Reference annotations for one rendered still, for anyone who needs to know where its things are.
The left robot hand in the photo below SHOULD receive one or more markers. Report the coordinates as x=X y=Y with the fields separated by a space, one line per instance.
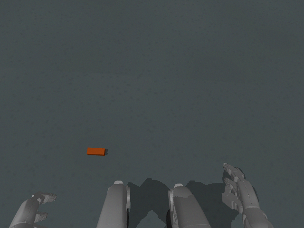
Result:
x=28 y=211

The right robot arm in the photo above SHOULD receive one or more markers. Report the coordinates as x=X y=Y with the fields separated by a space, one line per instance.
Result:
x=255 y=218

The small box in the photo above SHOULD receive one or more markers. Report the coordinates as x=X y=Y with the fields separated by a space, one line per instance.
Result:
x=96 y=151

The right robot hand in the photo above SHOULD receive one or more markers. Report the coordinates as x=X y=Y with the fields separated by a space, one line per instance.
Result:
x=243 y=195

